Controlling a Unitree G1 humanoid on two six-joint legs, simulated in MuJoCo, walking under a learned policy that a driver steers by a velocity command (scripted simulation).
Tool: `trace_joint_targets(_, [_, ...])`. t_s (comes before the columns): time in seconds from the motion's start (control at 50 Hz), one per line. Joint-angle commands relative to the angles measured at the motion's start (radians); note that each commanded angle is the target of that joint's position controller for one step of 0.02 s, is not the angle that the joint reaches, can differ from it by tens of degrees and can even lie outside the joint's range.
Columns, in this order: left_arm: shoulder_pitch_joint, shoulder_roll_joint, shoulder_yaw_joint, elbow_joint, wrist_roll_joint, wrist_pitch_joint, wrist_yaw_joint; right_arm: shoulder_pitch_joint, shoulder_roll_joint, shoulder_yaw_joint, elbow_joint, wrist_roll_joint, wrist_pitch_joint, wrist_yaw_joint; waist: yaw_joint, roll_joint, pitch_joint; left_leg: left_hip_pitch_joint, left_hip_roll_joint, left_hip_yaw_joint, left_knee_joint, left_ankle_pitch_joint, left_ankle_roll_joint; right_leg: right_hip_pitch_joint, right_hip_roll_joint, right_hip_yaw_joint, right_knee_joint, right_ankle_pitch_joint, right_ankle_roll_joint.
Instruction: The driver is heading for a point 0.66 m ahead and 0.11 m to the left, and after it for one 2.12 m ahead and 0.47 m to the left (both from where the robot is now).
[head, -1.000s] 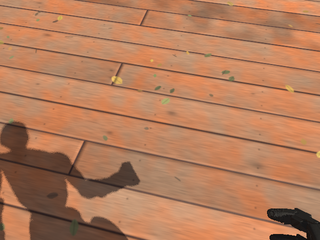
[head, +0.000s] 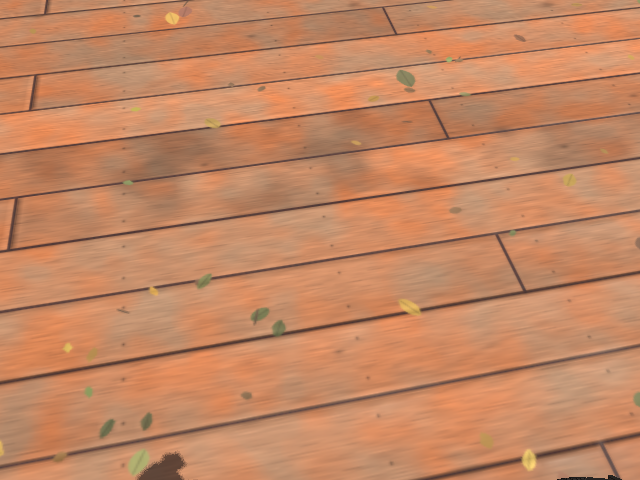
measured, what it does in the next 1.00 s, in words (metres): walks ahead: right foot, then left foot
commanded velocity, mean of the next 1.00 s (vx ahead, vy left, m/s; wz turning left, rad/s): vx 0.15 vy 0.00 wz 0.13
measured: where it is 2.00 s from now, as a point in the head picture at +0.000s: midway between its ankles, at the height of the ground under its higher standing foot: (280, 398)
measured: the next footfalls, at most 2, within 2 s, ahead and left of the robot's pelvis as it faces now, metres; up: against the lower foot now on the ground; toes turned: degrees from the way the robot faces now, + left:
right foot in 0.24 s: +0.08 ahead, -0.14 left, +0.00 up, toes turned +2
left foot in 0.86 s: +0.22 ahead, +0.14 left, +0.00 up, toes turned +10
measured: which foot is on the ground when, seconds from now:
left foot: down 0.00-0.62, up 0.64-0.84, down 0.86-1.00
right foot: up 0.00-0.22, down 0.24-0.86, up 0.88-1.00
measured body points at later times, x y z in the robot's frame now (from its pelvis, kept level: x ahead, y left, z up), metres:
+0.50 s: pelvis +0.07 -0.01 +0.01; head +0.08 -0.02 +0.46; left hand +0.15 +0.25 -0.12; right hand +0.19 -0.26 -0.12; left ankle +0.12 +0.11 -0.72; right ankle +0.04 -0.14 -0.72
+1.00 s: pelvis +0.19 +0.06 +0.01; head +0.21 +0.08 +0.46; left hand +0.26 +0.36 -0.10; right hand +0.32 -0.19 -0.10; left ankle +0.18 +0.14 -0.72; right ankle +0.16 -0.10 -0.63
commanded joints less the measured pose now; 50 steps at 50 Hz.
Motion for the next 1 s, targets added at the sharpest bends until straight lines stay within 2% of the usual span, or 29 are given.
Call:
trace_joint_targets(0.02, [0.132, 0.129, 0.021, -0.03, -0.013, 0.018, 0.001, 0.132, -0.102, -0.024, -0.023, 0.034, 0.017, 0.003, -0.047, 0.134, -0.285, 0.527, 0.39, -0.488, -0.084, 0.403, 0.267, -0.286, -0.067, 0.04, 0.379, -0.164, 0.074])
trace_joint_targets(0.06, [0.05, 0.12, 0.025, -0.037, -0.008, 0.064, 0.014, 0.027, -0.084, -0.011, -0.036, 0.027, 0.04, 0.005, -0.028, 0.091, -0.155, 0.333, 0.32, -0.396, -0.166, 0.055, 0.2, -0.28, -0.118, -0.006, 0.314, -0.085, 0.098])
trace_joint_targets(0.1, [0.045, 0.076, 0.015, -0.028, -0.005, 0.082, 0.019, -0.033, -0.106, -0.018, -0.035, 0.015, 0.062, 0.0, -0.008, 0.157, -0.087, 0.172, 0.229, -0.282, -0.229, -0.097, 0.152, -0.158, -0.129, -0.067, 0.118, -0.028, 0.1])
trace_joint_targets(0.14, [0.06, 0.044, 0.006, -0.003, 0.001, 0.073, 0.02, -0.02, -0.113, -0.022, -0.022, 0.014, 0.071, -0.009, -0.016, 0.17, -0.109, 0.155, 0.199, -0.221, -0.225, -0.081, 0.153, -0.06, -0.119, -0.1, -0.019, 0.055, 0.09])
trace_joint_targets(0.18, [0.078, 0.038, 0.007, 0.023, 0.003, 0.065, 0.016, -0.015, -0.11, -0.021, -0.01, 0.027, 0.075, -0.017, -0.006, 0.145, -0.138, 0.157, 0.197, -0.198, -0.204, -0.132, 0.15, 0.027, -0.113, -0.121, -0.166, 0.225, 0.071])
trace_joint_targets(0.22, [0.058, 0.038, 0.006, 0.027, 0.019, 0.062, 0.012, 0.005, -0.083, -0.01, 0.006, 0.034, 0.075, -0.019, -0.004, 0.116, -0.124, 0.106, 0.169, -0.179, -0.202, -0.304, 0.095, 0.104, -0.12, -0.117, -0.285, 0.335, 0.039])
trace_joint_targets(0.24, [0.026, 0.064, 0.007, 0.007, 0.03, 0.06, 0.014, 0.018, -0.07, -0.005, 0.016, 0.028, 0.072, -0.017, -0.018, 0.08, -0.094, 0.073, 0.147, -0.163, -0.185, -0.392, 0.048, 0.101, -0.175, -0.056, -0.313, 0.344, 0.012])
trace_joint_targets(0.26, [0.008, 0.117, 0.021, 0.016, 0.022, 0.059, 0.015, 0.032, -0.085, -0.012, 0.014, 0.023, 0.072, -0.015, -0.059, -0.009, -0.039, 0.094, 0.086, -0.098, -0.174, -0.405, 0.013, -0.014, -0.175, -0.046, -0.302, 0.19, -0.018])
trace_joint_targets(0.3, [-0.008, 0.058, 0.008, 0.024, 0.023, 0.039, 0.012, 0.005, -0.076, -0.011, 0.018, 0.022, 0.07, -0.017, -0.047, -0.036, -0.013, 0.188, 0.069, -0.072, -0.102, -0.297, 0.001, -0.116, -0.161, -0.052, -0.343, 0.104, -0.01])
trace_joint_targets(0.34, [-0.016, 0.049, 0.006, 0.031, 0.02, 0.018, 0.01, 0.029, -0.068, -0.01, 0.038, 0.027, 0.072, -0.024, -0.055, -0.054, -0.017, 0.213, 0.066, -0.061, -0.064, -0.194, 0.015, -0.109, -0.159, -0.055, -0.343, 0.196, 0.009])
trace_joint_targets(0.4, [0.01, 0.052, 0.005, 0.049, 0.011, 0.001, 0.009, 0.046, -0.065, -0.012, 0.062, 0.029, 0.074, -0.025, -0.053, -0.041, -0.043, 0.246, 0.06, -0.048, -0.024, -0.046, 0.019, -0.082, -0.158, -0.058, -0.32, 0.306, 0.013])
trace_joint_targets(0.52, [0.029, 0.047, 0.002, 0.079, 0.007, 0.004, 0.011, 0.039, -0.07, -0.017, 0.11, 0.036, 0.088, -0.029, -0.044, -0.005, -0.05, 0.278, 0.063, -0.049, 0.001, 0.072, 0.015, -0.056, -0.145, -0.073, -0.304, 0.392, 0.012])
trace_joint_targets(0.56, [0.025, 0.074, 0.012, 0.079, 0.005, 0.008, 0.02, 0.013, -0.099, -0.026, 0.108, 0.044, 0.095, -0.031, -0.035, 0.002, -0.038, 0.229, 0.055, -0.057, 0.02, 0.097, 0.023, -0.023, -0.137, -0.094, -0.284, 0.403, 0.012])
trace_joint_targets(0.6, [0.055, 0.08, 0.019, 0.084, 0.006, 0.015, 0.03, 0.005, -0.087, -0.026, 0.11, 0.054, 0.103, -0.034, -0.018, -0.026, -0.047, 0.167, 0.011, -0.035, 0.058, -0.143, 0.027, 0.0, -0.15, -0.087, -0.319, 0.176, -0.015])
trace_joint_targets(0.62, [0.07, 0.093, 0.026, 0.08, 0.004, 0.016, 0.034, -0.013, -0.084, -0.03, 0.101, 0.06, 0.104, -0.034, -0.002, -0.07, -0.015, 0.081, -0.02, -0.013, 0.112, -0.331, 0.024, 0.012, -0.194, -0.029, -0.363, 0.016, -0.057])
trace_joint_targets(0.64, [0.097, 0.116, 0.034, 0.08, -0.003, 0.011, 0.038, -0.046, -0.08, -0.031, 0.08, 0.065, 0.098, -0.029, 0.015, -0.134, 0.035, -0.039, -0.036, 0.017, 0.202, -0.406, 0.021, 0.044, -0.295, 0.092, -0.443, -0.112, -0.122])
trace_joint_targets(0.66, [0.09, 0.143, 0.044, 0.075, -0.011, 0.002, 0.041, -0.082, -0.076, -0.03, 0.054, 0.069, 0.085, -0.019, 0.021, -0.188, 0.097, -0.151, 0.0, 0.025, 0.317, -0.411, 0.028, 0.059, -0.426, 0.224, -0.522, -0.151, -0.188])
trace_joint_targets(0.7, [0.096, 0.135, 0.047, 0.075, -0.001, -0.027, 0.044, -0.122, -0.083, -0.036, 0.024, 0.075, 0.063, -0.002, 0.033, -0.136, 0.154, -0.327, 0.088, -0.062, 0.458, -0.499, 0.046, 0.143, -0.52, 0.298, -0.548, 0.002, -0.234])
trace_joint_targets(0.76, [0.019, 0.14, 0.053, 0.062, -0.016, -0.034, 0.03, -0.09, -0.069, -0.029, 0.033, 0.073, 0.054, 0.023, 0.014, -0.102, 0.09, -0.208, 0.117, -0.001, 0.319, -0.37, 0.038, 0.181, -0.434, 0.069, -0.535, 0.233, -0.15])
trace_joint_targets(0.8, [-0.032, 0.161, 0.061, 0.054, -0.018, -0.026, 0.015, -0.011, -0.068, -0.032, 0.061, 0.071, 0.059, 0.036, -0.03, -0.115, 0.046, 0.064, 0.053, 0.1, 0.211, -0.236, 0.023, 0.041, -0.351, -0.092, -0.494, 0.285, -0.104])
trace_joint_targets(0.84, [-0.037, 0.151, 0.057, 0.049, -0.017, -0.027, 0.007, 0.178, -0.119, -0.068, 0.124, 0.068, 0.07, 0.033, -0.118, -0.076, -0.049, 0.375, -0.057, 0.179, 0.138, -0.152, 0.036, -0.069, -0.283, -0.211, -0.271, 0.48, -0.059])
trace_joint_targets(0.86, [-0.034, 0.113, 0.044, 0.041, -0.007, -0.032, 0.007, 0.302, -0.169, -0.097, 0.146, 0.077, 0.074, 0.024, -0.181, 0.022, -0.107, 0.547, -0.025, 0.07, 0.089, -0.172, 0.082, -0.173, -0.244, -0.293, -0.002, 0.53, -0.001])
trace_joint_targets(0.88, [-0.056, -0.002, 0.01, -0.031, 0.02, -0.049, 0.004, 0.376, -0.314, -0.12, 0.133, 0.073, 0.067, 0.006, -0.166, 0.366, -0.149, 0.682, 0.274, -0.554, -0.134, -0.319, 0.264, -0.476, -0.099, -0.275, 0.413, 0.023, 0.084])
trace_joint_targets(0.9, [-0.081, 0.024, 0.01, -0.051, -0.022, -0.083, 0.001, 0.373, -0.278, -0.098, 0.113, 0.059, 0.045, 0.014, -0.171, 0.265, -0.216, 0.719, 0.385, -0.895, -0.338, -0.521, 0.363, -0.605, -0.059, -0.071, 0.555, -0.062, 0.065])
trace_joint_targets(0.92, [-0.126, 0.079, 0.02, -0.058, -0.061, -0.105, -0.009, 0.318, -0.229, -0.084, 0.103, 0.052, 0.027, 0.013, -0.155, 0.162, -0.092, 0.665, 0.394, -0.82, -0.332, -0.548, 0.343, -0.703, -0.123, -0.051, 0.589, 0.01, 0.027])
trace_joint_targets(0.94, [-0.146, 0.101, 0.023, -0.057, -0.05, -0.118, -0.01, 0.265, -0.183, -0.071, 0.086, 0.054, 0.018, 0.012, -0.13, 0.081, -0.038, 0.585, 0.351, -0.696, -0.301, -0.46, 0.299, -0.683, -0.166, -0.057, 0.535, 0.101, -0.001])
trace_joint_targets(0.96, [-0.135, 0.103, 0.028, -0.04, -0.02, -0.122, -0.006, 0.205, -0.162, -0.062, 0.066, 0.052, 0.018, 0.011, -0.096, 0.031, -0.007, 0.49, 0.304, -0.578, -0.29, -0.345, 0.263, -0.619, -0.198, -0.055, 0.452, 0.172, -0.007])
trace_joint_targets(0.98, [-0.117, 0.113, 0.037, -0.033, -0.001, -0.119, -0.006, 0.17, -0.147, -0.055, 0.048, 0.046, 0.019, 0.007, -0.068, 0.041, -0.004, 0.421, 0.257, -0.487, -0.303, -0.266, 0.239, -0.54, -0.215, -0.053, 0.374, 0.225, -0.006])
trace_joint_targets(1.0, [-0.111, 0.112, 0.04, -0.03, 0.004, -0.112, -0.011, 0.165, -0.141, -0.053, 0.04, 0.044, 0.021, 0.001, -0.055, 0.065, -0.004, 0.39, 0.23, -0.437, -0.319, -0.211, 0.229, -0.494, -0.213, -0.06, 0.319, 0.263, 0.001])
